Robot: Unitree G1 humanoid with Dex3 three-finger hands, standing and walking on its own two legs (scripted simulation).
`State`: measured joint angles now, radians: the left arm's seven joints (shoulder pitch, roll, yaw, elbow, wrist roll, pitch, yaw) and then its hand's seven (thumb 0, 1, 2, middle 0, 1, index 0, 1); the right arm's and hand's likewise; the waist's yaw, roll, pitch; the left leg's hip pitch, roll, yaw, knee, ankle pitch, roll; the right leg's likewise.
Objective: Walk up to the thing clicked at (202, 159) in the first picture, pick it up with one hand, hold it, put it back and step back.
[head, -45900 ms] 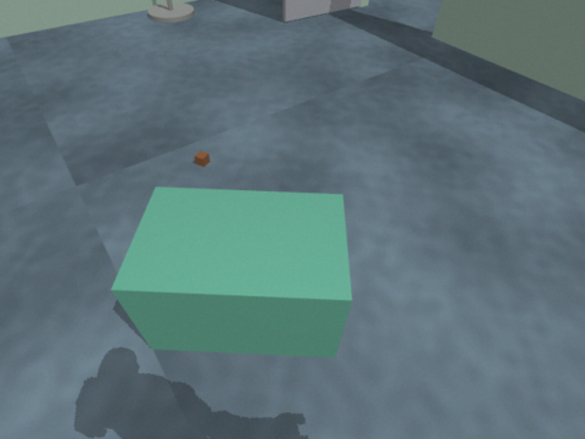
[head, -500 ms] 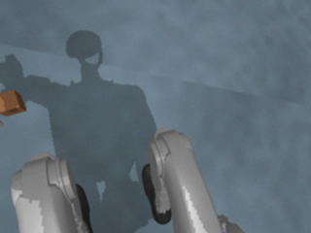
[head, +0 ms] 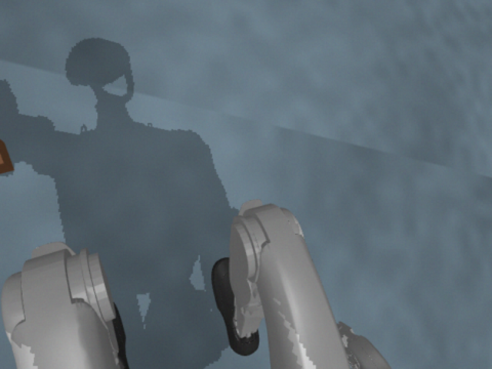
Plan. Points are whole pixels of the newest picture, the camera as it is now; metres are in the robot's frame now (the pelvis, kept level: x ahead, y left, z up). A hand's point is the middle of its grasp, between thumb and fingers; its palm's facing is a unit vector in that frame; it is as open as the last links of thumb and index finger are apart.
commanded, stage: rest palm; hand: left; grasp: from above
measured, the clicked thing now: out of the picture +0.48 +0.31 -0.28
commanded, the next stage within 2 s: close in 1.22 s
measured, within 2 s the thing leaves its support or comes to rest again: neither
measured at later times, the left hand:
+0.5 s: hand out of the picture +0.47 +0.30 -0.24, palm faces -0.43 -0.17 -0.89, open 14.6 cm
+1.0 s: hand out of the picture +0.47 +0.30 -0.25, palm faces -0.41 -0.14 -0.90, open 14.5 cm
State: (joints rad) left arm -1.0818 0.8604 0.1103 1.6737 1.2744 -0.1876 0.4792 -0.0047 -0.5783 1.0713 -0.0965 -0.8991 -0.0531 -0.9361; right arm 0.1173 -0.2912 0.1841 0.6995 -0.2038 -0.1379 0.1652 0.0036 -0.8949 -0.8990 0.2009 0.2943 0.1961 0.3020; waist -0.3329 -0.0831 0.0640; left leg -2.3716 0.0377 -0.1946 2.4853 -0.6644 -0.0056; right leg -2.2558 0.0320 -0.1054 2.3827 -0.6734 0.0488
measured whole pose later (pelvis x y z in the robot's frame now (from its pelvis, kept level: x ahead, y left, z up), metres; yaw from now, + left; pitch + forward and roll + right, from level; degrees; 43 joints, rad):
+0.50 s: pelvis +0.01 +0.00 -0.01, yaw -3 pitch +29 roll -12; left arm -1.06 0.94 0.17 1.74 1.23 -0.16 0.59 0.00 -0.59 1.07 -0.09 -0.89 -0.05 -0.93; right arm 0.12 -0.31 0.26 0.69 -0.26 -0.23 0.24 0.01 -0.90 -0.90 0.20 0.29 0.20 0.30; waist -0.37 -0.10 0.13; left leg -2.37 0.05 -0.25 2.55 -0.71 -0.01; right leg -2.25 0.06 -0.14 2.40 -0.69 0.06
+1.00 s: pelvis +0.00 +0.01 -0.01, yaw -4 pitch +27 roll -14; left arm -1.09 0.98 0.11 1.77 1.27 -0.18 0.66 -0.01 -0.58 1.06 -0.10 -0.91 -0.05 -0.95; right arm 0.08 -0.33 0.29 0.68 -0.28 -0.26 0.27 0.00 -0.90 -0.91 0.20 0.29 0.20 0.30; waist -0.38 -0.14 0.15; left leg -2.36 0.05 -0.27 2.56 -0.71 0.00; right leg -2.22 0.06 -0.16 2.39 -0.68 0.07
